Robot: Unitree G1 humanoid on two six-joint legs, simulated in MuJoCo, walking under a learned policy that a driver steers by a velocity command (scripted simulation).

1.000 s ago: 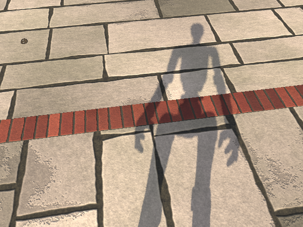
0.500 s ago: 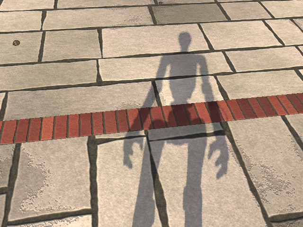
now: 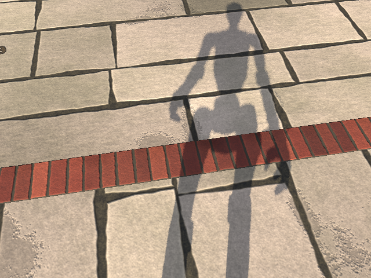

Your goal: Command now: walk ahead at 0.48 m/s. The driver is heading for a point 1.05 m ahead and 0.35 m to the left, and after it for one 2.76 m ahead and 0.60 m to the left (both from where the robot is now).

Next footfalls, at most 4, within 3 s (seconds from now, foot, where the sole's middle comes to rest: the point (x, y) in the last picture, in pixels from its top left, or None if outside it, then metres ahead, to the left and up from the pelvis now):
0.46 left None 0.43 0.18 -0.76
0.92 right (169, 198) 0.75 0.07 -0.76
1.44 left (82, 175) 0.87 0.43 -0.76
2.08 right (130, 135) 1.18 0.27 -0.89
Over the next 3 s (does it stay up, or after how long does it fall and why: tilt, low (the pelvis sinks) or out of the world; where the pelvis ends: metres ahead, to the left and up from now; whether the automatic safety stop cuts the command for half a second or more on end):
stays up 1.08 0.41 -0.12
